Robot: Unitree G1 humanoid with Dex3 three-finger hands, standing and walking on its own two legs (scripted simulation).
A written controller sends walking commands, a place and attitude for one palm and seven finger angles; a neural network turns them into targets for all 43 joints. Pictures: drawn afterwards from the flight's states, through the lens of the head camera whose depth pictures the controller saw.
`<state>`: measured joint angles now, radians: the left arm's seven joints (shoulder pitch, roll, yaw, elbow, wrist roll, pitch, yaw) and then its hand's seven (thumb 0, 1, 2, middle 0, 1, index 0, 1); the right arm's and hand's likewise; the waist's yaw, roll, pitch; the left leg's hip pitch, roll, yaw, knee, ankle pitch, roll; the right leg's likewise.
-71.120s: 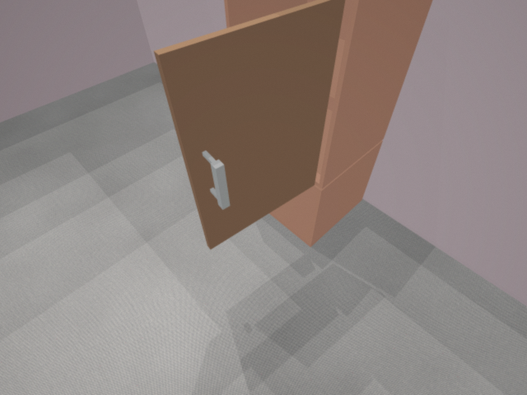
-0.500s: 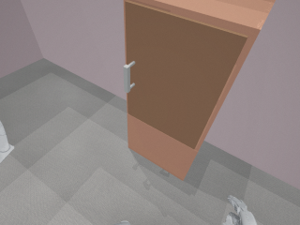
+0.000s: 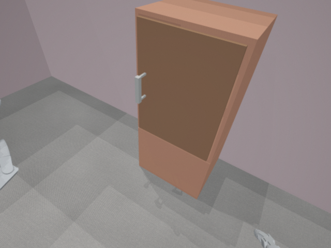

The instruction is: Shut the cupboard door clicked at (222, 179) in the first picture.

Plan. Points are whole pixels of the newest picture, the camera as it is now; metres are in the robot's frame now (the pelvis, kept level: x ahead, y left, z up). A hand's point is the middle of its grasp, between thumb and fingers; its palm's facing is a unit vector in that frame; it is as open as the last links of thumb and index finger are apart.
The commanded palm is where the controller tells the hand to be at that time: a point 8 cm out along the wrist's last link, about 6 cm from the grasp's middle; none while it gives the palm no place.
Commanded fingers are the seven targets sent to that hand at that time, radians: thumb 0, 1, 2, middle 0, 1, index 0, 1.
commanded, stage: step back with the hand held close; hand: left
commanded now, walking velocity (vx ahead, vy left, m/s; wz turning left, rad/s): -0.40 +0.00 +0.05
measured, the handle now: (141, 88) +0.80 +0.17 -0.04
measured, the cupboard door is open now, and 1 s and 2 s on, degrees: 0 0 0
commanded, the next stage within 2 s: stop stepping back and stand still in 0.02 s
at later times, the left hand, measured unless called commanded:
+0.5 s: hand out of the picture +0.09 +0.29 +0.18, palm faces +0.53 -0.78 -0.32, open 7.4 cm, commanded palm +0.03 +0.32 +0.18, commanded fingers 0.00 0.90 0.90 -0.20 -0.30 -0.20 -0.30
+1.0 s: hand out of the picture +0.10 +0.28 +0.16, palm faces +0.46 -0.79 -0.40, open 7.4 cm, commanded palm +0.05 +0.31 +0.18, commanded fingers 0.00 0.90 0.90 -0.20 -0.30 -0.20 -0.30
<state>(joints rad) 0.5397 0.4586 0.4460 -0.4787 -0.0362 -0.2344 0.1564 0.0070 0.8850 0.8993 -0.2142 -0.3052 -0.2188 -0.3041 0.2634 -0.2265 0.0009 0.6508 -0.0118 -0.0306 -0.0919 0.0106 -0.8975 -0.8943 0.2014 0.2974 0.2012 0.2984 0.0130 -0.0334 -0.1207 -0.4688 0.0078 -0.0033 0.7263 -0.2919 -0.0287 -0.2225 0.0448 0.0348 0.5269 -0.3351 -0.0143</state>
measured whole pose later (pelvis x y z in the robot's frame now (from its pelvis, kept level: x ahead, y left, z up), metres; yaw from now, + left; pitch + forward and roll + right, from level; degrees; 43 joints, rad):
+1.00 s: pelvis -0.10 +0.01 +0.00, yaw -1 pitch +0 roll -1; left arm 0.50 0.37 0.39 -0.38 -0.05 -0.16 0.16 0.01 0.89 0.90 -0.21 -0.30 -0.21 -0.30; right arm 0.24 -0.22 0.01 0.64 0.01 -0.07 -0.08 0.01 -0.90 -0.89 0.20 0.30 0.20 0.30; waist 0.00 0.02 -0.07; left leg -0.30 0.03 0.02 0.54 -0.24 -0.01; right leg -0.14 0.03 -0.02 0.48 -0.34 -0.03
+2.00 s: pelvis -0.13 +0.04 +0.01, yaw -1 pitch -2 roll +0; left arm 0.41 0.14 0.01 1.16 0.02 0.01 0.03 0.00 0.91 0.90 -0.20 -0.30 -0.20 -0.30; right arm 0.33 -0.12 0.00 1.11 -0.01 0.03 -0.03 0.00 -0.90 -0.89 0.20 0.30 0.20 0.30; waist 0.00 0.01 0.01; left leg -0.27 -0.01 0.05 0.43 -0.13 0.04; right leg -0.14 -0.01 -0.01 0.44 -0.27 0.01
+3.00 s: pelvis -0.11 +0.03 +0.01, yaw -1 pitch -2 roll +0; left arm 0.32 0.14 0.01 1.15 0.01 0.00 0.03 0.00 0.91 0.90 -0.20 -0.30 -0.20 -0.30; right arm 0.27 -0.15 0.00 1.12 -0.01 0.01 -0.04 0.00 -0.91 -0.89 0.20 0.30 0.20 0.30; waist 0.00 -0.02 0.04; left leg -0.22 0.00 0.05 0.42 -0.17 0.02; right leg -0.09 0.00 -0.01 0.40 -0.28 0.00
